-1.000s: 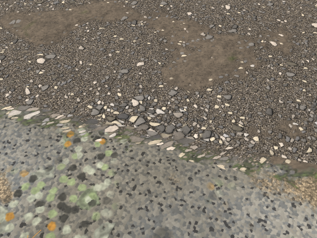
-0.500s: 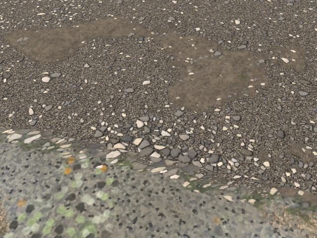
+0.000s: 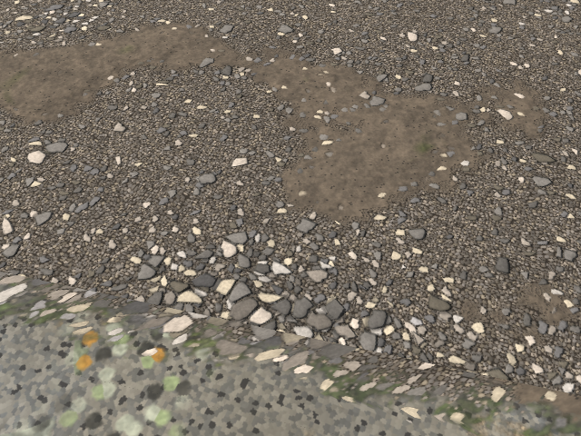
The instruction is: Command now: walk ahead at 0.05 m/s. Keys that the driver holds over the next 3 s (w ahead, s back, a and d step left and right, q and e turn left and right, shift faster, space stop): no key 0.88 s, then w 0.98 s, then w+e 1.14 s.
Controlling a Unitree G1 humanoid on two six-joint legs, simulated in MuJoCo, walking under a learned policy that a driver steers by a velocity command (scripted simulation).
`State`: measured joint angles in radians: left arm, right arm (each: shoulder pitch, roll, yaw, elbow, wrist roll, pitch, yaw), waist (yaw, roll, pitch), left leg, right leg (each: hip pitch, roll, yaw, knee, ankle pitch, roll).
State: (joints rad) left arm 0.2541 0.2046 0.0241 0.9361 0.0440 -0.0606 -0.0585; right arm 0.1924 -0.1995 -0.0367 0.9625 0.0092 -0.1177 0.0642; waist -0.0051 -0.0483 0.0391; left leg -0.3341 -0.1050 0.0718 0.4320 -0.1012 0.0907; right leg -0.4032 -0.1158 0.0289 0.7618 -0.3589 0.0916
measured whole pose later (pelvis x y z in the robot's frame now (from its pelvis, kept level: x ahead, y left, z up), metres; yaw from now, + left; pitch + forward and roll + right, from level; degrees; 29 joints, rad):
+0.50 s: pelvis +0.06 -0.03 +0.01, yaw +1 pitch +0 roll +1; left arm 0.13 0.21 0.04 0.99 0.00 -0.08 -0.07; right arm 0.14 -0.22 -0.06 0.98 0.01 -0.07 0.07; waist 0.00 0.00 0.02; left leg -0.26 -0.04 0.02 0.49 -0.23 0.03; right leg -0.21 -0.04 -0.05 0.53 -0.32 0.00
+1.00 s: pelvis +0.08 -0.03 +0.01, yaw +1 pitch -1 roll +0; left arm 0.20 0.23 0.08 1.05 0.04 -0.07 -0.04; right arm 0.18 -0.23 -0.08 1.05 -0.04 -0.07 0.04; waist 0.01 0.00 0.02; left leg -0.23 -0.03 0.00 0.55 -0.37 0.07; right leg -0.14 -0.02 -0.05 0.51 -0.36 -0.05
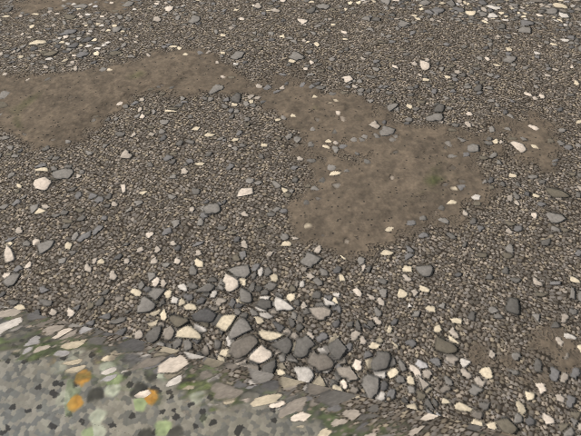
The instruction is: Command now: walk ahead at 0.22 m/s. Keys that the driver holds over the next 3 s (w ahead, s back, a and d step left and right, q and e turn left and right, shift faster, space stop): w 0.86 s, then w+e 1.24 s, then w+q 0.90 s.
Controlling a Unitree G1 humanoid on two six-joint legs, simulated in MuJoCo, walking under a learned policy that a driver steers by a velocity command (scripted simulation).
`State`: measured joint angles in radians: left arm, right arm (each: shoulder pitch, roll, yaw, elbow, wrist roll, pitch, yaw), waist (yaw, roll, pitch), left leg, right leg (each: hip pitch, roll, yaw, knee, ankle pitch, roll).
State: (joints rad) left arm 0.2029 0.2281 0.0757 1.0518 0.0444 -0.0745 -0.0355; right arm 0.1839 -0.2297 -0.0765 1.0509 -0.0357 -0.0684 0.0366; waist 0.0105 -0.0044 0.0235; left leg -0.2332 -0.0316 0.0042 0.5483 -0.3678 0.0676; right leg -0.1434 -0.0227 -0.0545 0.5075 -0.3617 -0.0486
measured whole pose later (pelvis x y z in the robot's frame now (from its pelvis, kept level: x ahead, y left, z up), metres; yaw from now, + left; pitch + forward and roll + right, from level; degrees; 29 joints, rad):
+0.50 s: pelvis +0.19 +0.01 -0.01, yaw +1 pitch +0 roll +1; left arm -0.01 0.13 0.03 0.92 0.06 -0.03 -0.05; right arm 0.63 -0.09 0.02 1.16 -0.08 -0.11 0.06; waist -0.08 0.00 0.01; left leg 0.23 -0.03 0.03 0.10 -0.34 0.03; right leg -0.59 -0.05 -0.03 0.61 -0.04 -0.08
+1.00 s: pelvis +0.46 -0.03 +0.00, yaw -2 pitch +1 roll -2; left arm 0.54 0.09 0.01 1.13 0.10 -0.14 -0.06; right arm 0.09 -0.16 -0.01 0.83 -0.10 -0.06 0.04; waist 0.10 0.04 0.00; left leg -0.66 0.09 -0.02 0.91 -0.02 0.03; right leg -0.11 0.09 -0.03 0.41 -0.32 -0.07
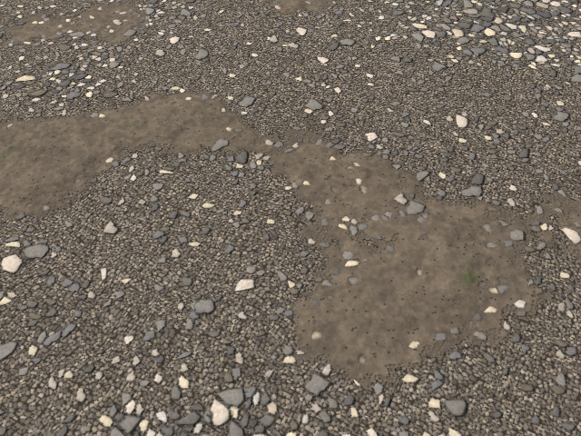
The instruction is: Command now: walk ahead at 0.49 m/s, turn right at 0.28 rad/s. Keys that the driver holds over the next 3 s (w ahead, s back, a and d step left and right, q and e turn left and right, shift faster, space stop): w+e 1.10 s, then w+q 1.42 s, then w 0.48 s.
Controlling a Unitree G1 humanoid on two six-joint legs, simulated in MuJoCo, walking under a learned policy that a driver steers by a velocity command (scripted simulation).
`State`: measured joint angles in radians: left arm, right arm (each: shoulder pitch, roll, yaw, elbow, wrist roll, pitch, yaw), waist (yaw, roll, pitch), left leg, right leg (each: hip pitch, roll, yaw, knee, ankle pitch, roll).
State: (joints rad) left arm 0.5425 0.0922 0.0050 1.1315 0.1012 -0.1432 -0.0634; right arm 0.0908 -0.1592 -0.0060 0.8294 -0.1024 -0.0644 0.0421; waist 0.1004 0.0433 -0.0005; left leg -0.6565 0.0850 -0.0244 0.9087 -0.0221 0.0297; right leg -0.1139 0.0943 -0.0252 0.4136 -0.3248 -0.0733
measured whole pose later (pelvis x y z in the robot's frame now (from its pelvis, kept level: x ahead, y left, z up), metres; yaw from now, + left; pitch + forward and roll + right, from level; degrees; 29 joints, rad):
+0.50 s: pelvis +0.25 -0.03 -0.12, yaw -15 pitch +2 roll +5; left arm 0.02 0.21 0.03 0.82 -0.05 -0.03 -0.10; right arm 0.60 -0.14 0.00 1.04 0.02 -0.09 -0.04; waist -0.15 -0.06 -0.01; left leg -0.13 0.06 0.25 1.09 -0.86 -0.04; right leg -0.57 -0.07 0.03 0.52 0.42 -0.09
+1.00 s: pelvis +0.52 -0.09 -0.21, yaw -33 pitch +4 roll +0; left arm 0.33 0.25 0.07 0.81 -0.04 -0.03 0.03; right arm 0.06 -0.21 -0.05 0.67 0.00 -0.13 -0.01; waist 0.04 -0.03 -0.06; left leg -0.50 -0.01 -0.02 0.63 -0.20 0.00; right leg -0.34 0.12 0.19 0.93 -0.51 -0.07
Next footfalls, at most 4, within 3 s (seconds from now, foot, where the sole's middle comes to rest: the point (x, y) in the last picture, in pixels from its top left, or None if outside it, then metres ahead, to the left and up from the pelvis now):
0.06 left None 0.11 0.13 -0.77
0.54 right None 0.40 -0.17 -0.96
0.94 left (349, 395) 0.68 -0.05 -0.96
1.42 right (478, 403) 0.69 -0.39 -0.96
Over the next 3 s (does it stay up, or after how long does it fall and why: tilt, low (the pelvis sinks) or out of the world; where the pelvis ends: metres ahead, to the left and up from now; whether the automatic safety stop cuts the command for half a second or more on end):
stays up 1.45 -0.34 -0.20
